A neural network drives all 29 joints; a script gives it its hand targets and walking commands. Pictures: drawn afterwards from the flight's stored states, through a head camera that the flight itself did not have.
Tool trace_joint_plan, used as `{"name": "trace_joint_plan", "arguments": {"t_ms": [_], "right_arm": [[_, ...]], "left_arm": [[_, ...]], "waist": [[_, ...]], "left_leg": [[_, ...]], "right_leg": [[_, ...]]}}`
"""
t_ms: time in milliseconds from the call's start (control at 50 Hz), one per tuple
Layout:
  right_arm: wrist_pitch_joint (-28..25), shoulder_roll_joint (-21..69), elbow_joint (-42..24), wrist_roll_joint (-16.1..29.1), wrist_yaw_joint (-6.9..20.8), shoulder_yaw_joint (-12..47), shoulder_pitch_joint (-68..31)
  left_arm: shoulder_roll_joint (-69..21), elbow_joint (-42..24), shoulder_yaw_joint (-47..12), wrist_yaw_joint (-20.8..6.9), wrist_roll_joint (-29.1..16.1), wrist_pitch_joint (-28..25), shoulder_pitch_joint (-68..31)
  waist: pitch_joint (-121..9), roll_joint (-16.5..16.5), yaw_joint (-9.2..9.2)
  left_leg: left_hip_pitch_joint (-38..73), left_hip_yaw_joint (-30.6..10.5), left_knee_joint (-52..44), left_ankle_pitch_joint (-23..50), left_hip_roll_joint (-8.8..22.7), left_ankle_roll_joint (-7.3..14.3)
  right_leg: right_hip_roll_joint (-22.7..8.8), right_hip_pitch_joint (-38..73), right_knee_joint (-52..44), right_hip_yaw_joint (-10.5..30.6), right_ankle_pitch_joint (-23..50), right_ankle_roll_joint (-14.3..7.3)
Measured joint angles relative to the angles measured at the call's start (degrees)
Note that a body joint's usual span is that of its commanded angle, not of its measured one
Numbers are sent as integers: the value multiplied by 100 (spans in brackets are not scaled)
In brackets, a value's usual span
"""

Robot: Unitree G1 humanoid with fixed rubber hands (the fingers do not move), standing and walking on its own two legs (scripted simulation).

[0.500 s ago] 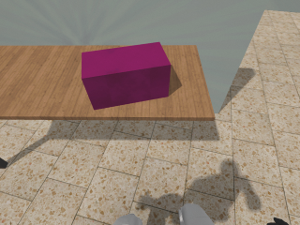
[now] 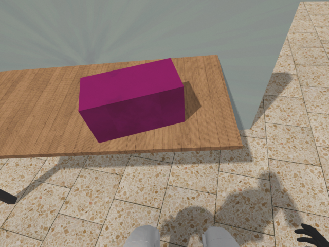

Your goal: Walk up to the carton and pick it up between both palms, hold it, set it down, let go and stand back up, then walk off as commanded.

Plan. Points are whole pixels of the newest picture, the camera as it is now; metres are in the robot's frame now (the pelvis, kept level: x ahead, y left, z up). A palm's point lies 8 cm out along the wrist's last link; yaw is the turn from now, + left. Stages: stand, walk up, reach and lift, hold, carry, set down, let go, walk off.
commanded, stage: walk up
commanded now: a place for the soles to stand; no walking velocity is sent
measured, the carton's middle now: (134, 100) +0.57 +0.11 -0.01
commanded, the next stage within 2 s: none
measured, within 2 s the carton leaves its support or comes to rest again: neither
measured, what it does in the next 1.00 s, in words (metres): steps on the spot: left foot, then right foot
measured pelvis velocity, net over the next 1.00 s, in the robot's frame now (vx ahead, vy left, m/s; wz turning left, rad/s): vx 0.07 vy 0.06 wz -0.08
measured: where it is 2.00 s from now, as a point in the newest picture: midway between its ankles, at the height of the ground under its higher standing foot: outside the picture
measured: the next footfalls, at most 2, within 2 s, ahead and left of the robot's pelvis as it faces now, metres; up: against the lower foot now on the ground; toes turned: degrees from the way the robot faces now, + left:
left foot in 0.16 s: +0.13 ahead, +0.16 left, +0.00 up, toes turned +5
right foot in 0.80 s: +0.18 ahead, -0.06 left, +0.00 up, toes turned -3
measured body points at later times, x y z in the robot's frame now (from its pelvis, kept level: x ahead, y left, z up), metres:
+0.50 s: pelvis +0.06 +0.10 +0.01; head +0.09 +0.14 +0.45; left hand +0.17 +0.42 -0.12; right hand +0.13 -0.23 -0.07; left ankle +0.09 +0.16 -0.69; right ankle +0.10 -0.07 -0.63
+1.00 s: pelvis +0.07 +0.06 +0.00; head +0.09 +0.04 +0.45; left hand +0.19 +0.39 -0.09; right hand +0.14 -0.27 -0.11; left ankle +0.10 +0.18 -0.67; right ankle +0.15 -0.05 -0.69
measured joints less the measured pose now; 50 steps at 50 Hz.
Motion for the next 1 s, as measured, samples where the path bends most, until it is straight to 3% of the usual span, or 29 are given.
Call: {"name": "trace_joint_plan", "arguments": {"t_ms": [80,160,180,220,320,420,600,720,800,820,900,1000], "right_arm": [[33,-111,-1,0,32,2,-74],[33,-113,-2,0,63,2,-80],[29,-109,-1,0,64,2,-78],[-52,-44,-2,1,60,2,-30],[-100,244,15,0,8,3,234],[-174,479,15,0,-97,2,352],[-240,611,15,0,-197,2,365],[-240,605,15,0,-201,2,365],[-226,566,15,0,-201,2,365],[-207,545,17,0,-201,1,331],[-91,549,16,0,-203,1,104],[-70,332,29,0,-203,0,-15]], "left_arm": [[-1,-2,0,0,0,0,12],[-1,-83,0,0,0,13,-8],[-2,-85,0,0,0,35,-42],[0,-82,0,0,0,127,-116],[5,-86,0,33,0,233,-405],[6,-85,0,33,0,269,-537],[7,-85,0,33,0,430,-640],[8,-86,0,33,0,437,-640],[11,-89,-1,32,0,404,-638],[5,-74,-1,33,0,362,-638],[1,-64,0,33,0,295,-597],[1,-64,0,33,0,295,-635]], "waist": [[-5,222,-1],[-35,245,-2],[-35,221,-1],[-20,48,-5],[-29,-199,-4],[6,-597,-1],[9,-913,0],[9,-925,1],[8,-879,5],[38,-818,1],[85,-603,3],[83,-423,1]], "left_leg": [[-161,-15,-432,-1,148,0],[-105,-20,-1080,-3,173,0],[-86,18,-1204,295,143,-10],[-32,181,-1197,641,1,-2],[186,309,-1348,453,-77,108],[596,496,-1698,483,-190,209],[872,579,-1801,380,-246,237],[877,703,-1801,340,-247,213],[874,796,-1747,292,-235,132],[877,782,-1668,250,-195,106],[671,557,-1067,18,-144,100],[623,273,-988,-41,-147,100]], "right_leg": [[-20,0,0,38,-93,0],[-133,-2,1,99,-205,0],[-184,0,18,125,-239,0],[-299,-53,299,310,-339,-1],[31,-537,1516,373,-381,0],[33,-615,1525,377,-358,0],[32,-614,1523,378,-114,0],[31,-616,1105,380,-116,0],[13,-402,167,298,-103,0],[44,-337,9,272,194,0],[165,-306,75,222,249,-75],[166,-312,75,257,244,-100]]}}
